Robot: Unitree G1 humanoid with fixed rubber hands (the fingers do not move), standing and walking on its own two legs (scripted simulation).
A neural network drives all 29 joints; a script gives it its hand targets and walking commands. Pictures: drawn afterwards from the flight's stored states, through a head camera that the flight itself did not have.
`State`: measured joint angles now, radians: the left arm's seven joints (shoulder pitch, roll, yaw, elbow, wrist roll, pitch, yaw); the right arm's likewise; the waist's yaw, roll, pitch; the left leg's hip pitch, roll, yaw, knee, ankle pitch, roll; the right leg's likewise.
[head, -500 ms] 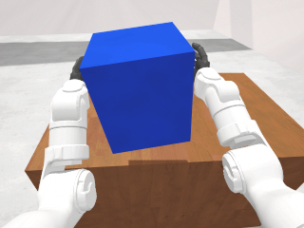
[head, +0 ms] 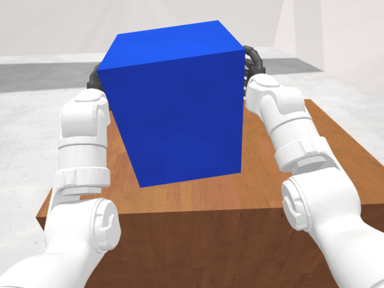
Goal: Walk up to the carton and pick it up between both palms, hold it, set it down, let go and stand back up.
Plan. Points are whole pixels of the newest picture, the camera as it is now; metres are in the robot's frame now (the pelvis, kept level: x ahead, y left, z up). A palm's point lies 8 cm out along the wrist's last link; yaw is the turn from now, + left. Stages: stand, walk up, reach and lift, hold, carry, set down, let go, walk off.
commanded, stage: hold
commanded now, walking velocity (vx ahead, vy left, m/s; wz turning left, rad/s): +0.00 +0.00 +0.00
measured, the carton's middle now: (179, 103) +0.39 +0.00 +0.26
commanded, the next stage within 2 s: none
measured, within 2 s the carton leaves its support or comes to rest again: neither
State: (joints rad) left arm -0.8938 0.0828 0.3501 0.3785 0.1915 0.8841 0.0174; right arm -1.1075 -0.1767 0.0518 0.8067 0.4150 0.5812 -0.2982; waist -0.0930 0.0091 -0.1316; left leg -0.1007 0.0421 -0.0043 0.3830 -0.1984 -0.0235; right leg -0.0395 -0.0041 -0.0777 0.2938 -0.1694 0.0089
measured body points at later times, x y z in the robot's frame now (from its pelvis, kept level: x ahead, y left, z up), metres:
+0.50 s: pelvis -0.01 +0.00 +0.00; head -0.10 +0.01 +0.44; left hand +0.38 +0.15 +0.30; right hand +0.38 -0.15 +0.33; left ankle +0.01 +0.13 -0.75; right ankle +0.00 -0.12 -0.75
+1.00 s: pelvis +0.00 +0.00 +0.00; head -0.09 +0.01 +0.44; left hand +0.38 +0.16 +0.29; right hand +0.39 -0.14 +0.32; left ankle +0.01 +0.13 -0.75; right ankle +0.00 -0.12 -0.75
